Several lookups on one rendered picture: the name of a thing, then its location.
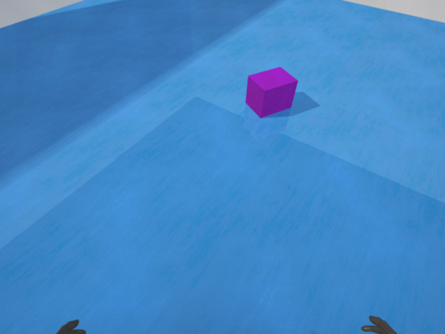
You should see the left robot hand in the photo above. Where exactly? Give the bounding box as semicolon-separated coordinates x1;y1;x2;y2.
56;319;86;334

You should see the carton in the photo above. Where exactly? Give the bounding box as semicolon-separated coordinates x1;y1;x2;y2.
245;67;298;118

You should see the right robot hand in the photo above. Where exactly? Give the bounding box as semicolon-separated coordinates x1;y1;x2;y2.
361;316;397;334

